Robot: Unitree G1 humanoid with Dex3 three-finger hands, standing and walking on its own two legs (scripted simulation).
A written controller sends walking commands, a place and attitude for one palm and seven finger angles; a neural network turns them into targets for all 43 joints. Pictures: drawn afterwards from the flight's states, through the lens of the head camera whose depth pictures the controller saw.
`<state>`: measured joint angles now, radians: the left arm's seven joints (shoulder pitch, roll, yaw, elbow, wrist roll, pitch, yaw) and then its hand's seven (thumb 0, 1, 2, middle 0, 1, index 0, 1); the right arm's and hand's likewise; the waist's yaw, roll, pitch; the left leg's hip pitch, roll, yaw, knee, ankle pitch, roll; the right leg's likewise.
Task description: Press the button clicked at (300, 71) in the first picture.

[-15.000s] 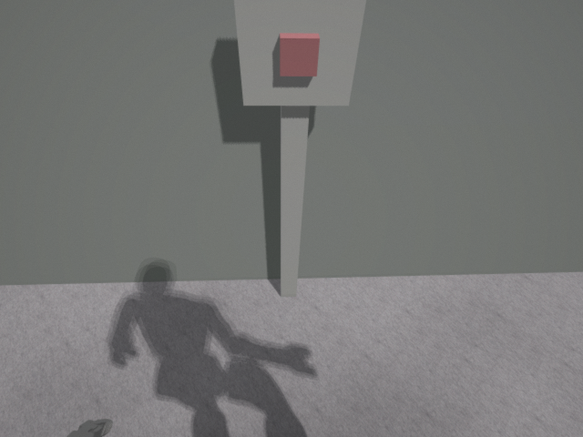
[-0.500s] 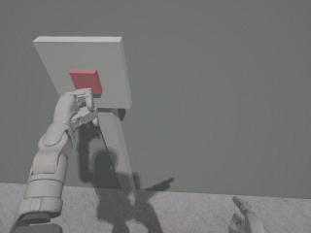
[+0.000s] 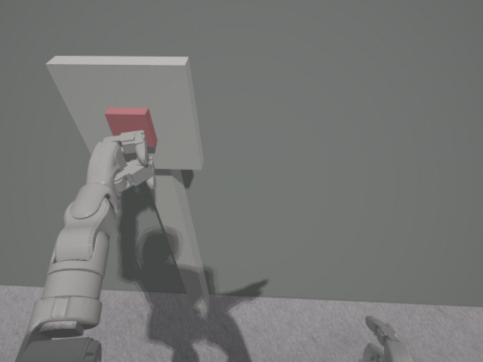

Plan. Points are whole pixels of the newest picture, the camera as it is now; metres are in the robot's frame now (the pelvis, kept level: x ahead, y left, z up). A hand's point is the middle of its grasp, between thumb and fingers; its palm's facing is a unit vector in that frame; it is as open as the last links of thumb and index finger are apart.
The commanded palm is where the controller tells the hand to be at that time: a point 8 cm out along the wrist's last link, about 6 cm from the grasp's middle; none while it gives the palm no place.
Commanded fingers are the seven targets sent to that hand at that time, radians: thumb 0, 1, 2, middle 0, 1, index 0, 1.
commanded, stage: press the button with the knuckle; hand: left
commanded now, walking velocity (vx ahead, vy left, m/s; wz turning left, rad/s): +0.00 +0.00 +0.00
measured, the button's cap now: (133, 126) +0.44 +0.21 +0.19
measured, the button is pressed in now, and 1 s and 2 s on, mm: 0 12 0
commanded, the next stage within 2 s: hold the button down briefly in 0.74 s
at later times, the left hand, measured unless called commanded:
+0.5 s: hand (147, 158) +0.40 +0.18 +0.16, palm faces +0.02 -1.00 -0.02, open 3.0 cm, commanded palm +0.39 +0.23 +0.16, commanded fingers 0.00 0.90 0.90 -1.30 -1.50 -1.30 -1.50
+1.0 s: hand (146, 156) +0.40 +0.18 +0.16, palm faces +0.01 -1.00 -0.02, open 2.9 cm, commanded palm +0.40 +0.23 +0.16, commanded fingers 0.00 0.90 0.90 -1.30 -1.50 -1.30 -1.50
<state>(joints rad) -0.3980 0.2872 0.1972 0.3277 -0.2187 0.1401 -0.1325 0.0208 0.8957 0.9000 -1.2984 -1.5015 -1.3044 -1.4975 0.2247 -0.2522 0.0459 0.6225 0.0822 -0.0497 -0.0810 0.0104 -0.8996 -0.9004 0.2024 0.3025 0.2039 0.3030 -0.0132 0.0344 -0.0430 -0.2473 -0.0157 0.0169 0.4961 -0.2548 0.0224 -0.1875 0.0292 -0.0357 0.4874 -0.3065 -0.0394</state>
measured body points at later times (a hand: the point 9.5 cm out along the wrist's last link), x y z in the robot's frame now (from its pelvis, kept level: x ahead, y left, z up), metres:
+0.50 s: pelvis -0.01 +0.00 +0.00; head -0.01 -0.01 +0.45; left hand +0.39 +0.23 +0.16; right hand +0.12 -0.25 -0.11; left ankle +0.00 +0.11 -0.74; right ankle -0.03 -0.09 -0.74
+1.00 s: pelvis -0.04 +0.01 -0.01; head -0.03 +0.00 +0.44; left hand +0.40 +0.24 +0.16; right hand +0.04 -0.25 -0.12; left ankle +0.00 +0.11 -0.74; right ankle -0.03 -0.09 -0.74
